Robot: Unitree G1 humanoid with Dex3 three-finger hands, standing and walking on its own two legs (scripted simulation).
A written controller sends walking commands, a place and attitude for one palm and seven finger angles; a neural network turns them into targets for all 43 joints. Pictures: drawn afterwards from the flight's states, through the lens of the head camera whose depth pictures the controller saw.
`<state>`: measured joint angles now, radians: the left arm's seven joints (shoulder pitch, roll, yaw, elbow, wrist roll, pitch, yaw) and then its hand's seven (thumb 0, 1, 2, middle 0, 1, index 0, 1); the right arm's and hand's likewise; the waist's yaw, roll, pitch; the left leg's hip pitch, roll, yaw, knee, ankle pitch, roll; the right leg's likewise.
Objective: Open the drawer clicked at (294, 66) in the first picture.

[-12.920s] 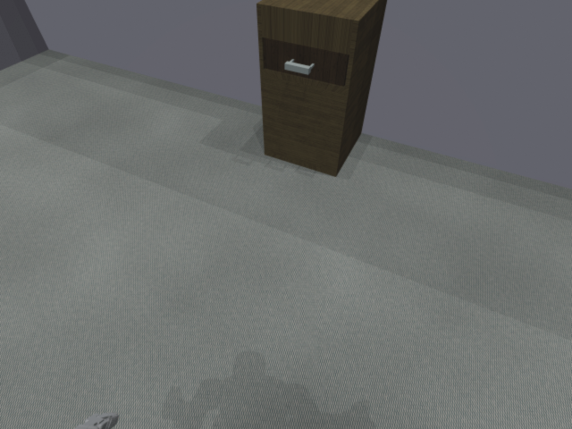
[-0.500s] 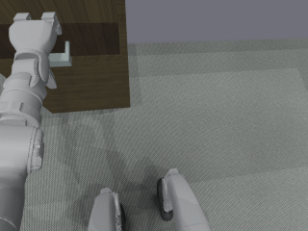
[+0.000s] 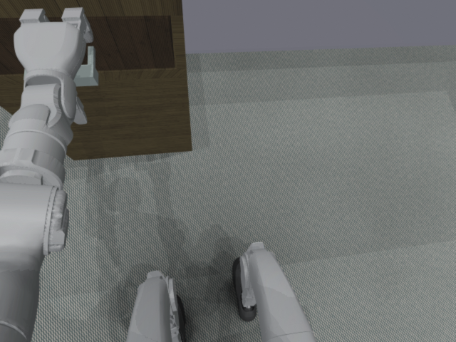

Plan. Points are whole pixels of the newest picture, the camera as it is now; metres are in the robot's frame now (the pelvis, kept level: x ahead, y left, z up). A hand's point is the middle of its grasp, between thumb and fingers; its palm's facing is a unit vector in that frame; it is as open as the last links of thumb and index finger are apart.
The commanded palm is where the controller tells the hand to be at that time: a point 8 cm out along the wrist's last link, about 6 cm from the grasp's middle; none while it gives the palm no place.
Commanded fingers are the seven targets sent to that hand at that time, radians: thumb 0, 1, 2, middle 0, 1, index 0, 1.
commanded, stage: lower the fingers behind the handle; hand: left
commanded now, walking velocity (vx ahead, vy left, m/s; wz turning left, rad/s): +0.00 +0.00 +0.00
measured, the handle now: (63, 65) +0.62 +0.21 -0.05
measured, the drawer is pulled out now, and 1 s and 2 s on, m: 0.00 0.00 0.00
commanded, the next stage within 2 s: close the thumb around the handle in 1.22 s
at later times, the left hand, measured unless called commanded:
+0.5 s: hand (65, 84) +0.58 +0.20 -0.04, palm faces -0.05 +0.03 -1.00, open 13.8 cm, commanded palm +0.57 +0.18 +0.00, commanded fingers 0.00 -0.50 0.30 -0.30 -1.20 -0.30 -1.20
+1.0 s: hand (71, 92) +0.58 +0.21 -0.07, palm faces -0.05 +0.00 -1.00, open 13.7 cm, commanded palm +0.58 +0.17 -0.02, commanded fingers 0.00 -0.50 0.30 -0.30 -1.20 -0.30 -1.20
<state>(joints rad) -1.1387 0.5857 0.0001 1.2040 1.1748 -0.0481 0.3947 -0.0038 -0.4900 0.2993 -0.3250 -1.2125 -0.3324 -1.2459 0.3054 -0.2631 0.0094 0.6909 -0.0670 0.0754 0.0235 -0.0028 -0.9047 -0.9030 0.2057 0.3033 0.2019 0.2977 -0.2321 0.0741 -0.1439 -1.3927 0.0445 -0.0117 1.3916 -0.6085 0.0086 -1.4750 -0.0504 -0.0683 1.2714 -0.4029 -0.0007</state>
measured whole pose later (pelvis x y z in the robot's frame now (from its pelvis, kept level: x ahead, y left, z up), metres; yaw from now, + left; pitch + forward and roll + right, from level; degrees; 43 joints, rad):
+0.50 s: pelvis -0.03 +0.00 -0.05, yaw +0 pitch +37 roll -3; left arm -1.23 0.70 -0.01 1.19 1.18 -0.07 0.28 0.00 -0.49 0.30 -0.32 -1.20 -0.30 -1.27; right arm 0.31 -0.26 0.03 0.66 -0.05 0.04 0.00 0.00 -0.91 -0.90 0.21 0.30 0.20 0.30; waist -0.26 0.07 -0.14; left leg -1.60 0.04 -0.02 1.57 -0.62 0.01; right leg -1.68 -0.06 -0.07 1.43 -0.40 -0.01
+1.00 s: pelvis -0.02 +0.01 -0.06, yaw -1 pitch +38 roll -5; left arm -1.20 0.68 -0.01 1.17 1.19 -0.06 0.31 0.00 -0.49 0.30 -0.32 -1.21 -0.34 -1.22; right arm 0.30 -0.25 0.03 0.67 -0.07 0.06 0.03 0.00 -0.90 -0.90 0.21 0.30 0.20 0.30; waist -0.26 0.07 -0.15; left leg -1.64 0.04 -0.05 1.63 -0.66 0.01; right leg -1.70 -0.06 -0.09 1.47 -0.43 0.00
